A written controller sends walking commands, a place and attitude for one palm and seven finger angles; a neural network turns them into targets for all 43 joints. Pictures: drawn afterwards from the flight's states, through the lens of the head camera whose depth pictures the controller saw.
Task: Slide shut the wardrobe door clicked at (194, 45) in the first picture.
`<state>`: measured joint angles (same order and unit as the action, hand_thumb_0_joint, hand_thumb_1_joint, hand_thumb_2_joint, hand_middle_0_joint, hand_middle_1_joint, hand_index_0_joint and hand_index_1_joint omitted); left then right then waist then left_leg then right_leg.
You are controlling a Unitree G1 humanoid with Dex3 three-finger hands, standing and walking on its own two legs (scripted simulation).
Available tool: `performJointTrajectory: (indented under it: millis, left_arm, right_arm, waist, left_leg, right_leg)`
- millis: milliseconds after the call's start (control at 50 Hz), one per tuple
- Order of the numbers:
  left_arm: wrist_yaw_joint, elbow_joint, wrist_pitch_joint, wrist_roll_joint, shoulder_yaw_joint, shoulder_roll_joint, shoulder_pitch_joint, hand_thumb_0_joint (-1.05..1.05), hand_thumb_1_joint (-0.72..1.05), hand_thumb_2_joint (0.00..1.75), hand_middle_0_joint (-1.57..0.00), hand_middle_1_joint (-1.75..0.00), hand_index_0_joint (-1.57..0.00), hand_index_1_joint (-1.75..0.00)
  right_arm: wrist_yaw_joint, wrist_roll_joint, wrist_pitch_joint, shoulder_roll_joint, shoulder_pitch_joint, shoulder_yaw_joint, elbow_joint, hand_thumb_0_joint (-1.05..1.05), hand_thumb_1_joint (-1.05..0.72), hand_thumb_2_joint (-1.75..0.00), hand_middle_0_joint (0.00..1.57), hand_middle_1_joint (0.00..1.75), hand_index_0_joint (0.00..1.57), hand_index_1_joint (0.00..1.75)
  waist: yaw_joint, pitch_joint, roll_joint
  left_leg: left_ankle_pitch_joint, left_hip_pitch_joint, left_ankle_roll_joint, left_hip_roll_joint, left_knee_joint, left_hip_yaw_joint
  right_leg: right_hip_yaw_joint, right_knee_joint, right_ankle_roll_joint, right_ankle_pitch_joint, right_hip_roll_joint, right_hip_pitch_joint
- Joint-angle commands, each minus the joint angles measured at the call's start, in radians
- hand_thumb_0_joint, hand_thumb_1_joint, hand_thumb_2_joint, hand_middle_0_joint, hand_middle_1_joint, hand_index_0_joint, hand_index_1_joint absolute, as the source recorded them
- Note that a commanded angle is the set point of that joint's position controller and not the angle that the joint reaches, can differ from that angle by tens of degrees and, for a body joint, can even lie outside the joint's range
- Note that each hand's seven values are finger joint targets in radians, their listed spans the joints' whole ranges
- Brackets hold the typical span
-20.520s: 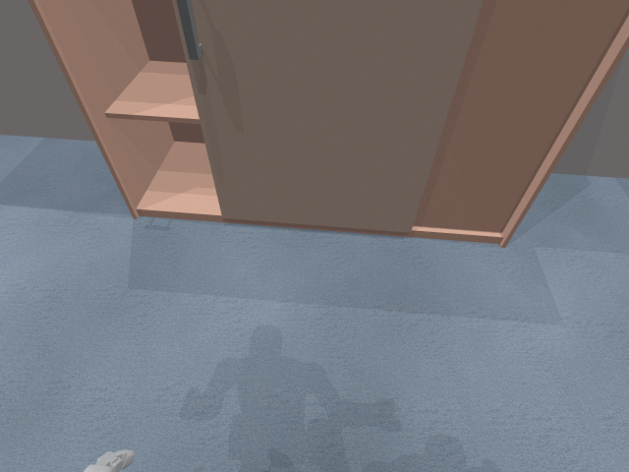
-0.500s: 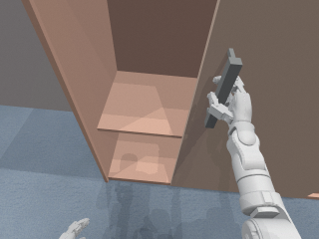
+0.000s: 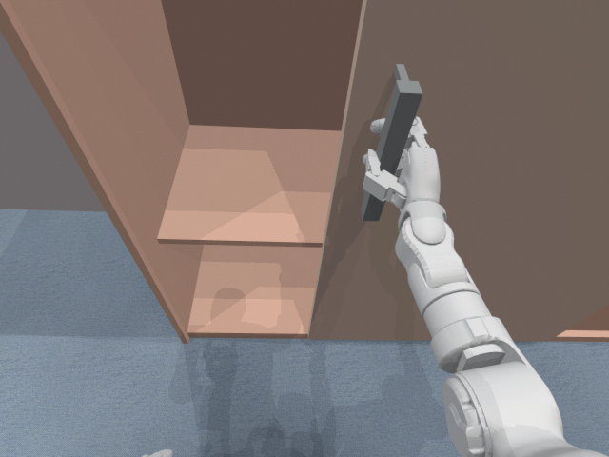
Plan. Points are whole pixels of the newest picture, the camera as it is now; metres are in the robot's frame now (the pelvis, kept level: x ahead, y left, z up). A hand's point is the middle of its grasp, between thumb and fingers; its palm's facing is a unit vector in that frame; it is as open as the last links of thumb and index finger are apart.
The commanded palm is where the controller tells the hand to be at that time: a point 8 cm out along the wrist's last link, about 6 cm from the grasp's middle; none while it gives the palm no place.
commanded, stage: tug the door sideways, standing still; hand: right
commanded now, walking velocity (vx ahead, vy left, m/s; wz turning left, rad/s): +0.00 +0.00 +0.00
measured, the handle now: (383, 150) +0.51 -0.06 +0.13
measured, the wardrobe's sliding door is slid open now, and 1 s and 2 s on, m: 0.39 0.39 0.20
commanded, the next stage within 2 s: step sideways, sliding the door along in 0.30 s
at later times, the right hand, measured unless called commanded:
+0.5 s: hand (375, 176) +0.45 -0.04 +0.13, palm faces -0.09 +0.99 -0.10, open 6.5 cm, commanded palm +0.43 -0.07 +0.13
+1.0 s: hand (364, 174) +0.45 -0.03 +0.13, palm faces +0.06 +0.99 -0.13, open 6.6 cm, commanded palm +0.43 -0.01 +0.13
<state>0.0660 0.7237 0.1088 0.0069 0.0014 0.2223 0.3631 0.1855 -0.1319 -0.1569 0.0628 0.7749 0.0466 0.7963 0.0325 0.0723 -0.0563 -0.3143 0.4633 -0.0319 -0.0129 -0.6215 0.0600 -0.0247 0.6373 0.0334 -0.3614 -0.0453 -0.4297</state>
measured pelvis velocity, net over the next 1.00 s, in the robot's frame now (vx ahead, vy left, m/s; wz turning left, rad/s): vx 0.00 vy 0.09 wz -0.06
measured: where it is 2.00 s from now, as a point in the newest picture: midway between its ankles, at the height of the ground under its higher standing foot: outside the picture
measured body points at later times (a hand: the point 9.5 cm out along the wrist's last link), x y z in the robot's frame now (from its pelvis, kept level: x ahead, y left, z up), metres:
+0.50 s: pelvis +0.00 +0.00 +0.00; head +0.05 +0.02 +0.45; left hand +0.09 +0.24 -0.13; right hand +0.45 -0.09 +0.14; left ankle -0.01 +0.10 -0.72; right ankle -0.03 -0.10 -0.72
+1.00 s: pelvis +0.00 +0.09 +0.00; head +0.09 +0.09 +0.44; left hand +0.16 +0.32 -0.13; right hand +0.44 -0.08 +0.14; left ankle +0.05 +0.16 -0.72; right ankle -0.03 -0.06 -0.73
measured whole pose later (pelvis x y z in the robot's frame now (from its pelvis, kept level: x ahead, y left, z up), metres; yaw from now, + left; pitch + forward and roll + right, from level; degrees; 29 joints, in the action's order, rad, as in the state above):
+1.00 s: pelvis +0.00 +0.09 +0.00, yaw -4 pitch -1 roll +0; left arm -0.06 0.69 0.03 0.05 0.03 0.24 0.16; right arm 0.14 -0.12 -0.11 0.16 0.81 0.07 0.64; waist -0.05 -0.22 -0.05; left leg -0.28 0.36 -0.06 -0.02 -0.67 0.11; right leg 0.00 0.63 -0.01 -0.33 0.07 -0.24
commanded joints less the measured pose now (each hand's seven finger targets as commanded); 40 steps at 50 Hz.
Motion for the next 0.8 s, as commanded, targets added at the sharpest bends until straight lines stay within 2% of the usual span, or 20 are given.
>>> performJointTrajectory:
  millis: [0, 60, 120, 260, 320, 360, 380, 400, 420, 440, 460, 480, 520, 560, 580, 600, 660, 720, 760, 780]
  left_arm:
    - [-0.002, -0.09, 0.053, -0.002, 0.04, 0.119, 0.026, 0.0, 0.9, 0.9, -0.2, -0.3, -0.2, -0.3]
    - [-0.002, -0.083, 0.056, -0.003, 0.04, 0.123, 0.032, 0.0, 0.9, 0.9, -0.2, -0.3, -0.2, -0.3]
    - [-0.001, -0.081, 0.06, 0.002, 0.038, 0.118, 0.026, 0.0, 0.9, 0.9, -0.2, -0.3, -0.2, -0.3]
    - [0.001, -0.086, 0.065, 0.002, 0.038, 0.123, 0.03, 0.0, 0.9, 0.9, -0.2, -0.3, -0.2, -0.3]
    - [0.003, -0.09, 0.065, 0.003, 0.038, 0.118, 0.024, 0.0, 0.9, 0.9, -0.2, -0.3, -0.2, -0.3]
    - [0.003, -0.094, 0.062, 0.0, 0.041, 0.124, 0.032, 0.0, 0.9, 0.9, -0.2, -0.3, -0.2, -0.3]
    - [-0.003, -0.084, 0.06, 0.001, 0.041, 0.128, 0.036, 0.0, 0.9, 0.9, -0.2, -0.3, -0.2, -0.3]
    - [-0.062, -0.116, 0.016, 0.031, 0.052, 0.147, -0.009, 0.0, 0.9, 0.9, -0.2, -0.3, -0.2, -0.3]
    - [-0.088, -0.12, -0.004, 0.034, 0.043, 0.113, -0.061, 0.0, 0.9, 0.9, -0.2, -0.3, -0.2, -0.3]
    - [-0.103, -0.124, -0.011, 0.036, 0.041, 0.102, -0.061, 0.0, 0.9, 0.9, -0.2, -0.3, -0.2, -0.3]
    - [-0.11, -0.14, -0.013, 0.042, 0.031, 0.098, -0.097, 0.0, 0.9, 0.9, -0.2, -0.3, -0.2, -0.3]
    - [-0.117, -0.146, -0.02, 0.04, 0.031, 0.094, -0.102, 0.0, 0.9, 0.9, -0.2, -0.3, -0.2, -0.3]
    - [-0.13, -0.143, -0.033, 0.03, 0.041, 0.103, -0.095, 0.0, 0.9, 0.9, -0.2, -0.3, -0.2, -0.3]
    - [-0.137, -0.142, -0.04, 0.026, 0.052, 0.104, -0.086, 0.0, 0.9, 0.9, -0.2, -0.3, -0.2, -0.3]
    - [-0.134, -0.138, -0.043, 0.015, 0.049, 0.097, -0.096, 0.0, 0.9, 0.9, -0.2, -0.3, -0.2, -0.3]
    - [-0.132, -0.136, -0.049, 0.01, 0.048, 0.093, -0.103, 0.0, 0.9, 0.9, -0.2, -0.3, -0.2, -0.3]
    - [-0.131, -0.147, -0.067, 0.016, 0.044, 0.1, -0.134, 0.0, 0.9, 0.9, -0.2, -0.3, -0.2, -0.3]
    - [-0.128, -0.154, -0.081, 0.022, 0.037, 0.109, -0.152, 0.0, 0.9, 0.9, -0.2, -0.3, -0.2, -0.3]
    - [-0.126, -0.173, -0.078, 0.03, 0.037, 0.11, -0.178, 0.0, 0.9, 0.9, -0.2, -0.3, -0.2, -0.3]
    - [-0.126, -0.178, -0.077, 0.031, 0.036, 0.106, -0.186, 0.0, 0.9, 0.9, -0.2, -0.3, -0.2, -0.3]
  right_arm:
    - [-0.094, 0.041, -0.098, -0.211, 0.538, 0.19, -0.248, 0.0, -0.9, -0.9, 0.45, 1.4, 0.45, 1.4]
    - [-0.093, 0.04, -0.099, -0.207, 0.518, 0.183, -0.205, 0.0, -0.9, -0.9, 0.45, 1.4, 0.45, 1.4]
    - [-0.095, 0.038, -0.099, -0.227, 0.531, 0.197, -0.197, 0.0, -0.9, -0.9, 0.45, 1.4, 0.45, 1.4]
    - [-0.099, 0.041, -0.101, -0.218, 0.522, 0.19, -0.179, 0.0, -0.9, -0.9, 0.45, 1.4, 0.45, 1.4]
    - [-0.1, 0.04, -0.105, -0.226, 0.549, 0.199, -0.21, 0.0, -0.9, -0.9, 0.45, 1.4, 0.45, 1.4]
    - [-0.099, 0.043, -0.106, -0.21, 0.54, 0.189, -0.218, 0.0, -0.9, -0.9, 0.45, 1.4, 0.45, 1.4]
    - [-0.093, 0.042, -0.111, -0.172, 0.647, 0.168, -0.252, 0.0, -0.9, -0.9, 0.45, 1.4, 0.45, 1.4]
    - [-0.074, 0.099, -0.14, 0.35, 0.754, -0.148, -0.364, 0.0, -0.9, -0.9, 0.45, 1.4, 0.45, 1.4]
    - [-0.091, 0.098, -0.139, 0.213, 0.736, -0.041, -0.327, 0.0, -0.9, -0.9, 0.45, 1.4, 0.45, 1.4]
    - [-0.094, 0.088, -0.134, 0.176, 0.698, -0.033, -0.296, 0.0, -0.9, -0.9, 0.45, 1.4, 0.45, 1.4]
    - [-0.116, 0.082, -0.128, 0.087, 0.671, 0.051, -0.298, 0.0, -0.9, -0.9, 0.45, 1.4, 0.45, 1.4]
    - [-0.128, 0.079, -0.121, 0.054, 0.631, 0.072, -0.288, 0.0, -0.9, -0.9, 0.45, 1.4, 0.45, 1.4]
    - [-0.136, 0.078, -0.114, 0.069, 0.601, 0.055, -0.28, 0.0, -0.9, -0.9, 0.45, 1.4, 0.45, 1.4]
    - [-0.144, 0.06, -0.113, 0.083, 0.618, 0.058, -0.283, 0.0, -0.9, -0.9, 0.45, 1.4, 0.45, 1.4]
    - [-0.152, 0.064, -0.114, 0.061, 0.634, 0.072, -0.315, 0.0, -0.9, -0.9, 0.45, 1.4, 0.45, 1.4]
    - [-0.154, 0.065, -0.11, 0.067, 0.639, 0.067, -0.318, 0.0, -0.9, -0.9, 0.45, 1.4, 0.45, 1.4]
    - [-0.152, 0.052, -0.094, 0.067, 0.624, 0.071, -0.311, 0.0, -0.9, -0.9, 0.45, 1.4, 0.45, 1.4]
    - [-0.148, 0.061, -0.085, 0.052, 0.601, 0.077, -0.307, 0.0, -0.9, -0.9, 0.45, 1.4, 0.45, 1.4]
    - [-0.159, 0.066, -0.086, 0.005, 0.619, 0.132, -0.355, 0.0, -0.9, -0.9, 0.45, 1.4, 0.45, 1.4]
    - [-0.166, 0.07, -0.084, -0.019, 0.607, 0.151, -0.381, 0.0, -0.9, -0.9, 0.45, 1.4, 0.45, 1.4]
  waist:
    - [0.116, 0.38, 0.06]
    - [0.114, 0.363, 0.099]
    - [0.115, 0.334, 0.055]
    - [0.11, 0.347, 0.08]
    - [0.114, 0.355, 0.038]
    - [0.111, 0.382, 0.071]
    - [0.132, 0.39, 0.07]
    - [0.032, 0.412, 0.12]
    - [0.065, 0.355, 0.113]
    - [0.06, 0.331, 0.131]
    - [0.062, 0.3, 0.088]
    - [0.065, 0.292, 0.032]
    - [0.063, 0.292, -0.039]
    - [0.062, 0.275, -0.064]
    - [0.076, 0.257, -0.104]
    - [0.072, 0.23, -0.064]
    - [0.051, 0.189, 0.013]
    - [0.046, 0.18, 0.02]
    - [0.045, 0.198, -0.015]
    - [0.044, 0.203, 0.01]
  left_leg:
    - [0.385, -0.026, -0.001, -0.021, 0.023, -0.01]
    - [0.393, -0.031, 0.001, -0.022, 0.025, -0.011]
    - [0.37, -0.006, -0.001, -0.021, 0.021, -0.01]
    - [0.369, -0.012, -0.002, -0.022, 0.017, -0.009]
    - [0.377, -0.001, -0.001, -0.02, 0.013, -0.012]
    - [0.403, -0.016, 0.0, -0.021, 0.011, -0.011]
    - [0.406, -0.016, 0.003, -0.022, 0.015, -0.013]
    - [0.335, -0.191, 0.023, 0.063, 0.077, -0.103]
    - [0.347, -0.231, 0.019, 0.069, 0.1, -0.095]
    - [0.34, -0.238, 0.021, 0.069, 0.099, -0.085]
    - [0.331, -0.197, 0.016, 0.06, 0.08, -0.071]
    - [0.307, -0.156, 0.017, 0.051, 0.045, -0.061]
    - [0.246, -0.046, 0.021, 0.027, -0.056, -0.048]
    - [0.011, 0.093, 0.016, 0.01, -0.198, -0.059]
    - [-0.127, 0.17, 0.013, 0.005, -0.251, -0.078]
    - [-0.174, 0.209, 0.007, 0.012, -0.293, -0.09]
    - [-0.155, 0.169, -0.005, 0.028, -0.271, -0.099]
    - [-0.061, -0.053, -0.01, 0.016, -0.082, -0.056]
    - [0.137, -0.248, -0.018, 0.011, 0.045, -0.035]
    - [0.294, -0.344, -0.027, 0.03, 0.086, -0.061]
  right_leg:
    - [-0.053, -0.021, -0.036, 0.52, 0.048, 0.309]
    - [-0.046, -0.021, -0.03, 0.501, 0.047, 0.28]
    - [-0.049, -0.022, -0.034, 0.492, 0.048, 0.28]
    - [-0.048, -0.02, -0.031, 0.478, 0.043, 0.27]
    - [-0.051, -0.014, -0.036, 0.51, 0.044, 0.291]
    - [-0.051, -0.009, -0.033, 0.541, 0.044, 0.296]
    - [-0.056, -0.009, -0.034, 0.531, 0.045, 0.305]
    - [-0.027, -0.052, 0.016, 0.371, 0.09, 0.234]
    - [-0.006, -0.088, 0.023, 0.294, 0.086, 0.215]
    - [-0.005, -0.097, 0.028, 0.279, 0.097, 0.213]
    - [-0.026, -0.11, 0.025, 0.312, 0.117, 0.23]
    - [-0.051, -0.107, 0.028, 0.361, 0.148, 0.288]
    - [-0.126, -0.094, 0.055, 0.487, 0.22, 0.4]
    - [-0.252, -0.111, 0.107, 0.686, 0.316, 0.538]
    - [-0.306, -0.134, 0.126, 0.75, 0.362, 0.632]
    - [-0.333, -0.144, 0.139, 0.766, 0.383, 0.672]
    - [-0.311, -0.109, 0.159, 0.748, 0.402, 0.633]
    - [-0.175, -0.06, 0.116, 0.71, 0.354, 0.53]
    - [-0.071, 0.006, 0.065, 0.648, 0.294, 0.399]
    - [-0.03, 0.058, 0.045, 0.575, 0.258, 0.318]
